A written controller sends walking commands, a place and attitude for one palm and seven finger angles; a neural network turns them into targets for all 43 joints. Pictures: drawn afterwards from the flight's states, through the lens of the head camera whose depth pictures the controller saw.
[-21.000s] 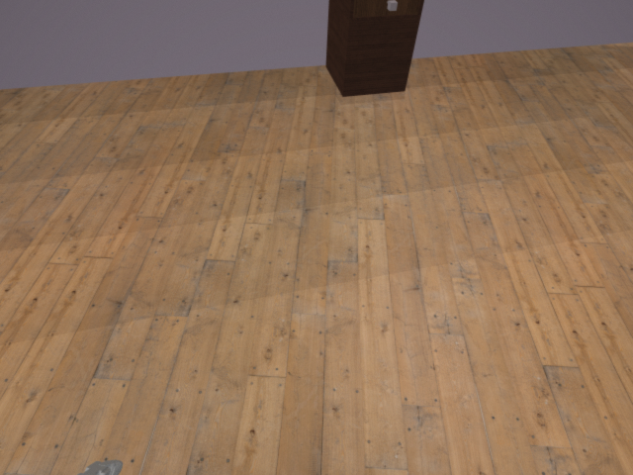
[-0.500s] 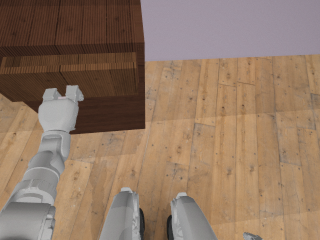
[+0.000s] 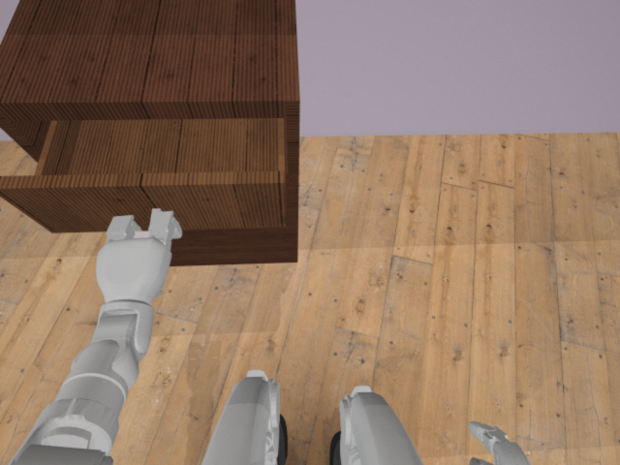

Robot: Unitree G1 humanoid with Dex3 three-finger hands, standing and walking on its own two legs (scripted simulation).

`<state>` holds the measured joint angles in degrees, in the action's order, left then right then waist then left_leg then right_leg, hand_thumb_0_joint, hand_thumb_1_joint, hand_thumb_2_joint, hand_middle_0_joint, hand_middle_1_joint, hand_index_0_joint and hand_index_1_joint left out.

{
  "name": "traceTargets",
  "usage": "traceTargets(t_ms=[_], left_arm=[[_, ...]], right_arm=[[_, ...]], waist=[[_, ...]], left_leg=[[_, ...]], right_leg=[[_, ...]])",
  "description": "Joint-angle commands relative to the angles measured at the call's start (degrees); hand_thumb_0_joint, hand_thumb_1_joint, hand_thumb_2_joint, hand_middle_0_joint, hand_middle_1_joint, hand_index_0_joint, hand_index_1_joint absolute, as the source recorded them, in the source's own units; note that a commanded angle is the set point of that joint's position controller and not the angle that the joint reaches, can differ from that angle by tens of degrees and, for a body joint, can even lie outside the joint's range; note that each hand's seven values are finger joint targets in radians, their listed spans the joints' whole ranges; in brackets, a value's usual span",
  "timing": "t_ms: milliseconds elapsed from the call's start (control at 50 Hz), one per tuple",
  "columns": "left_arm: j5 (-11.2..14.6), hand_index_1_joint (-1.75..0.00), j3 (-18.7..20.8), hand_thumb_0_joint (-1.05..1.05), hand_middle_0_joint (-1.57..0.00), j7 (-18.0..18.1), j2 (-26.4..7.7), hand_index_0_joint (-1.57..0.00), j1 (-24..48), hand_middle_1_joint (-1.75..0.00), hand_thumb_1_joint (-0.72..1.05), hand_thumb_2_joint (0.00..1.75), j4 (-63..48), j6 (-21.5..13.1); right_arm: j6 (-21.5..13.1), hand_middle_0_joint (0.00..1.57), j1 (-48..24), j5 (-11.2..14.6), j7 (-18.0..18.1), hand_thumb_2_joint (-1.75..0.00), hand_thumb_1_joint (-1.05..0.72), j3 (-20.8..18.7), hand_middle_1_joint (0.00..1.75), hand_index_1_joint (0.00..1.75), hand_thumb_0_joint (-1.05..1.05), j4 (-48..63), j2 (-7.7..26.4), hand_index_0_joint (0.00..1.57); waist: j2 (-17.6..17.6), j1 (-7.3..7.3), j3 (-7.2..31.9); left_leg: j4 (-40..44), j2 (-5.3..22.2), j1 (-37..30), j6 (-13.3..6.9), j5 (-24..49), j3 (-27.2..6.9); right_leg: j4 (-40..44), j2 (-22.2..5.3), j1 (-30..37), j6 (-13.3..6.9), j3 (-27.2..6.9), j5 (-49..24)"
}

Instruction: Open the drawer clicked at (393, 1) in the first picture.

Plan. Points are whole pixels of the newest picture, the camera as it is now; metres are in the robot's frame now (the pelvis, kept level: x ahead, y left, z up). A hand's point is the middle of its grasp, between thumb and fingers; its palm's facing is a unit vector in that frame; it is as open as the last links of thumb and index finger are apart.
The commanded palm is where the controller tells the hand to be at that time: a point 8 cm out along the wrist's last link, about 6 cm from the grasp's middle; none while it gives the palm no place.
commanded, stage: pull the drawer open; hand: left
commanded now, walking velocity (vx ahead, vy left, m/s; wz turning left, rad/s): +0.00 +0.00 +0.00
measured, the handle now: (153, 236) +0.42 +0.25 -0.08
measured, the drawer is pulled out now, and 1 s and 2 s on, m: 0.11 0.23 0.30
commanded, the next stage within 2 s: open the thumb to release the handle in 1.72 s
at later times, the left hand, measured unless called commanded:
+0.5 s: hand (146, 320) +0.30 +0.24 -0.09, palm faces -0.05 -0.07 -1.00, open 7.6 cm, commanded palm +0.28 +0.23 -0.03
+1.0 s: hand (141, 362) +0.24 +0.24 -0.09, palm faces -0.07 -0.08 -0.99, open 7.6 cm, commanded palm +0.22 +0.22 -0.03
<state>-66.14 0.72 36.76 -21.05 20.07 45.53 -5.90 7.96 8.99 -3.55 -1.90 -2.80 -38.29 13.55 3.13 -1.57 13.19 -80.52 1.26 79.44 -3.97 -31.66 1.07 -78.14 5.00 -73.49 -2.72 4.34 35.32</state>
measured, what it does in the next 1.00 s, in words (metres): stands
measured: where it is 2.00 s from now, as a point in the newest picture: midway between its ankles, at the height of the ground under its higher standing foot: outside the picture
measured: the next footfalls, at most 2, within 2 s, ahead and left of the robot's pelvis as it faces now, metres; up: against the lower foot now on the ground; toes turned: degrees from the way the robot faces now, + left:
none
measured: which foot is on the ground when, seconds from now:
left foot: down 0.00-1.00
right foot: down 0.00-1.00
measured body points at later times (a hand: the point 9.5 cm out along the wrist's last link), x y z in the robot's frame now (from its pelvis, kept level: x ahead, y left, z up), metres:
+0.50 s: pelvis +0.00 +0.00 +0.00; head +0.13 +0.01 +0.43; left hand +0.29 +0.24 -0.03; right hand +0.16 -0.24 -0.13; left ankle +0.04 +0.08 -0.59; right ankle +0.01 -0.10 -0.59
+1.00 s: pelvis +0.00 +0.00 +0.00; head +0.12 +0.01 +0.43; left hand +0.24 +0.24 -0.03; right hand +0.19 -0.23 -0.12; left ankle +0.04 +0.08 -0.59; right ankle +0.01 -0.10 -0.59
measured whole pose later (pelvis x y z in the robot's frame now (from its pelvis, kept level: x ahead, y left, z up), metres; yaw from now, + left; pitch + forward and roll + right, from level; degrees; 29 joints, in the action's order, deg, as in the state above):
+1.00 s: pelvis +0.00 +0.00 +0.00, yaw +1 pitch +28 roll -4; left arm -66.6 -3.8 38.2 -16.8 -6.0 23.4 -2.4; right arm 7.3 4.7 -4.0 -0.9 -1.4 -33.8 12.7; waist 2.9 1.2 13.9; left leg -81.3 0.7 77.0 -4.0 -32.0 0.9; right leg -79.1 4.5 -70.9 -2.8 4.5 36.1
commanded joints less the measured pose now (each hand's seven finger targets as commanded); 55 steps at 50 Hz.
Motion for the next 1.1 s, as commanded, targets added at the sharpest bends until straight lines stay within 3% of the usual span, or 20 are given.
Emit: traceTargets(t_ms=[0, 140, 180, 260, 280, 340, 460, 520, 560, 580, 660, 680, 740, 820, 860, 880, 960, 1080], left_arm=[[0.63, -1.35, 4.03, 0.00, -0.40, 3.48, -9.95, -0.40, 7.99, -1.35, 0.90, 0.90, -12.62, -0.56], [0.43, -1.35, 2.15, 0.00, -0.40, 4.20, -7.50, -0.40, 4.99, -1.35, 0.90, 0.90, -16.63, 0.28], [0.86, -1.35, 2.89, 0.00, -0.40, 4.24, -7.62, -0.40, 1.42, -1.35, 0.90, 0.90, -17.94, 0.65], [1.05, -1.35, 1.79, 0.00, -0.40, 4.41, -5.81, -0.40, -2.30, -1.35, 0.90, 0.90, -19.32, 1.04], [1.03, -1.35, 3.24, 0.00, -0.40, 4.49, -7.48, -0.40, -3.11, -1.35, 0.90, 0.90, -20.63, 0.96], [0.67, -1.35, 1.61, 0.00, -0.40, 4.79, -5.38, -0.40, -5.08, -1.35, 0.90, 0.90, -21.03, 1.39], [0.31, -1.35, 1.74, 0.00, -0.40, 5.22, -4.92, -0.40, -9.74, -1.35, 0.90, 0.90, -24.21, 1.86], [0.31, -1.35, 0.93, 0.00, -0.40, 5.24, -4.06, -0.40, -11.19, -1.35, 0.90, 0.90, -26.43, 2.34], [0.44, -1.35, -0.26, 0.00, -0.40, 5.11, -2.90, -0.40, -12.29, -1.35, 0.90, 0.90, -27.17, 2.80], [0.33, -1.35, 1.31, 0.00, -0.40, 5.17, -4.50, -0.40, -12.81, -1.35, 0.90, 0.90, -28.08, 2.78], [0.32, -1.35, 0.05, 0.00, -0.40, 4.97, -3.28, -0.40, -16.54, -1.35, 0.90, 0.90, -29.76, 2.95], [0.21, -1.35, 0.16, 0.00, -0.40, 4.92, -3.38, -0.40, -17.78, -1.35, 0.90, 0.90, -30.57, 3.06], [0.09, -1.35, -0.24, 0.00, -0.40, 4.80, -3.19, -0.40, -17.57, -1.35, 0.90, 0.90, -30.54, 3.18], [-0.26, -1.35, -0.52, 0.00, -0.40, 5.01, -2.97, -0.40, -18.81, -1.35, 0.90, 0.90, -32.06, 3.19], [-0.19, -1.35, -0.32, 0.00, -0.40, 4.93, -3.07, -0.40, -21.01, -1.35, 0.90, 0.90, -32.31, 3.35], [-0.21, -1.35, 1.08, 0.00, -0.40, 4.96, -4.34, -0.40, -22.81, -1.35, 0.90, 0.90, -33.60, 3.29], [0.02, -1.35, -0.14, 0.00, -0.40, 4.61, -3.15, -0.40, -25.79, -1.35, 0.90, 0.90, -34.24, 3.58], [0.27, -1.35, 0.63, 0.00, -0.40, 4.46, -3.52, -0.40, -32.53, -1.35, 0.90, 0.90, -36.70, 3.43]], right_arm=[[-0.84, 0.20, 3.97, -0.25, 0.40, -0.90, -0.90, -3.14, 0.30, 0.30, 0.00, 4.87, 8.59, 0.20], [-1.01, 0.20, 2.74, -0.27, 0.32, -0.90, -0.90, -3.31, 0.30, 0.30, 0.00, 5.53, 8.50, 0.20], [-1.26, 0.20, 2.50, -0.40, 0.28, -0.90, -0.90, -3.32, 0.30, 0.30, 0.00, 5.92, 8.53, 0.20], [-1.30, 0.20, 1.54, -0.25, 0.39, -0.90, -0.90, -3.27, 0.30, 0.30, 0.00, 6.48, 8.19, 0.20], [-1.44, 0.20, 1.26, -0.39, 0.44, -0.90, -0.90, -3.17, 0.30, 0.30, 0.00, 6.70, 8.32, 0.20], [-1.42, 0.20, 0.38, -0.33, 0.41, -0.90, -0.90, -2.97, 0.30, 0.30, 0.00, 7.10, 8.08, 0.20], [-1.81, 0.20, -0.79, -0.47, 0.59, -0.90, -0.90, -2.93, 0.30, 0.30, 0.00, 8.16, 7.91, 0.20], [-1.78, 0.20, -1.41, -0.43, 0.56, -0.90, -0.90, -2.85, 0.30, 0.30, 0.00, 8.74, 7.85, 0.20], [-1.83, 0.20, -2.00, -0.46, 0.58, -0.90, -0.90, -2.76, 0.30, 0.30, 0.00, 9.24, 7.73, 0.20], [-1.91, 0.20, -2.19, -0.52, 0.78, -0.90, -0.90, -2.68, 0.30, 0.30, 0.00, 9.38, 7.84, 0.20], [-2.02, 0.20, -3.09, -0.46, 0.95, -0.90, -0.90, -2.44, 0.30, 0.30, 0.00, 10.11, 7.44, 0.20], [-2.12, 0.20, -3.35, -0.54, 0.98, -0.90, -0.90, -2.31, 0.30, 0.30, 0.00, 10.48, 7.51, 0.20], [-2.07, 0.20, -3.78, -0.56, 1.14, -0.90, -0.90, -2.08, 0.30, 0.30, 0.00, 10.48, 7.28, 0.20], [-2.46, 0.20, -4.40, -0.61, 1.31, -0.90, -0.90, -1.97, 0.30, 0.30, 0.00, 10.79, 7.19, 0.20], [-2.49, 0.20, -4.58, -0.63, 1.40, -0.90, -0.90, -1.93, 0.30, 0.30, 0.00, 11.10, 7.08, 0.20], [-2.56, 0.20, -4.79, -0.74, 1.43, -0.90, -0.90, -1.87, 0.30, 0.30, 0.00, 11.48, 7.15, 0.20], [-2.48, 0.20, -5.45, -0.68, 1.52, -0.90, -0.90, -1.55, 0.30, 0.30, 0.00, 11.99, 6.67, 0.20], [-2.91, 0.20, -5.95, -0.82, 1.61, -0.90, -0.90, -1.14, 0.30, 0.30, 0.00, 13.06, 6.55, 0.20]], waist=[[2.57, 0.73, 27.55], [2.44, 0.67, 27.06], [3.17, 1.61, 27.77], [0.83, 1.44, 26.39], [2.27, 2.22, 26.94], [1.48, 1.70, 25.38], [1.37, 2.47, 25.28], [3.48, 2.76, 24.99], [1.74, 2.17, 24.18], [2.22, 2.79, 24.24], [1.63, 3.07, 24.03], [3.17, 3.35, 23.95], [0.88, 2.65, 22.54], [2.94, 3.09, 22.67], [1.50, 3.18, 22.03], [3.00, 4.28, 23.00], [1.26, 3.77, 21.92], [2.40, 4.87, 21.99]], left_leg=[[8.39, -0.31, -30.38, 1.28, 22.59, -4.78], [8.93, -0.24, -31.52, 1.32, 22.07, -4.98], [9.44, -0.11, -32.69, 1.49, 23.37, -5.38], [9.37, -0.33, -31.38, 1.19, 21.66, -4.85], [9.56, -0.24, -31.82, 1.43, 22.42, -5.10], [9.67, -0.42, -31.12, 1.28, 20.84, -4.96], [9.56, -0.47, -31.71, 1.44, 20.83, -5.41], [9.98, -0.34, -33.26, 1.70, 21.13, -5.84], [9.93, -0.35, -32.68, 1.54, 20.05, -5.88], [10.23, -0.12, -33.03, 1.70, 20.63, -6.35], [10.00, -0.51, -32.12, 1.55, 19.67, -5.85], [10.32, -0.24, -33.19, 1.72, 20.27, -6.33], [9.84, -0.59, -30.73, 1.38, 17.39, -5.86], [9.84, -0.56, -31.23, 1.54, 17.06, -6.07], [9.76, -0.73, -30.53, 1.43, 16.68, -5.75], [10.03, -0.65, -31.29, 1.65, 18.14, -5.91], [9.60, -0.98, -29.22, 1.33, 16.52, -5.21], [9.85, -0.88, -30.12, 1.56, 18.15, -5.65]], right_leg=[[9.33, -0.27, 8.28, -0.51, -2.65, -21.18], [9.68, -0.37, 7.67, -0.52, -2.46, -20.07], [9.63, -0.31, 8.23, -0.80, -2.33, -20.79], [10.17, -0.34, 9.18, -0.61, -2.51, -20.47], [9.76, -0.37, 9.21, -0.87, -2.64, -20.55], [10.14, -0.44, 8.55, -0.70, -2.48, -19.26], [9.62, -0.42, 8.03, -0.90, -2.33, -18.52], [9.54, -0.50, 6.55, -1.02, -1.84, -17.25], [10.04, -0.52, 6.86, -0.89, -1.88, -16.89], [9.65, -0.54, 6.43, -1.10, -1.93, -16.71], [9.67, -0.59, 7.45, -1.10, -2.03, -16.62], [9.57, -0.59, 6.38, -1.24, -1.94, -16.20], [9.85, -0.62, 6.52, -0.97, -2.01, -14.60], [9.42, -0.75, 5.38, -1.22, -1.84, -13.68], [9.78, -0.71, 6.18, -1.23, -2.05, -13.82], [9.40, -0.62, 6.50, -1.55, -2.35, -14.58], [9.67, -0.69, 7.62, -1.35, -2.70, -14.54], [8.97, -0.62, 7.07, -1.73, -2.71, -15.09]])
